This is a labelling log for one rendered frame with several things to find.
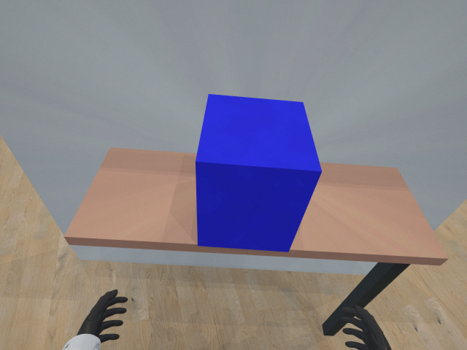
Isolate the robot left hand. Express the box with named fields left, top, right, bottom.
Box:
left=77, top=289, right=128, bottom=343

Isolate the table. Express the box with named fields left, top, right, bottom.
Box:
left=64, top=147, right=449, bottom=336

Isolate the carton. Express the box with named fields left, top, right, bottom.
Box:
left=196, top=94, right=322, bottom=252

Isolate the robot right hand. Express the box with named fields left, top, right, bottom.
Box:
left=340, top=305, right=392, bottom=350

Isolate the left robot forearm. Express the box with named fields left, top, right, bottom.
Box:
left=62, top=334, right=101, bottom=350

